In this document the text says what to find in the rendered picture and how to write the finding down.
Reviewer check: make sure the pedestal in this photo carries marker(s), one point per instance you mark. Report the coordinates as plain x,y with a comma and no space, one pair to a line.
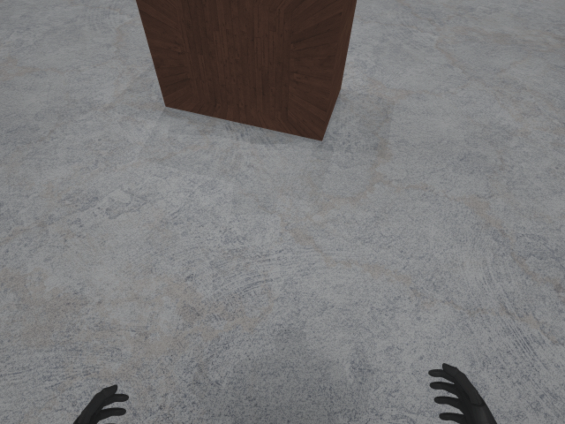
274,64

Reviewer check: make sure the robot left hand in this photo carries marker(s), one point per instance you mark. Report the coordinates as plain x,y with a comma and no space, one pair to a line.
93,412

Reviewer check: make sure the robot right hand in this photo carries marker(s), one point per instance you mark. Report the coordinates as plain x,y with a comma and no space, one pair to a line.
469,402

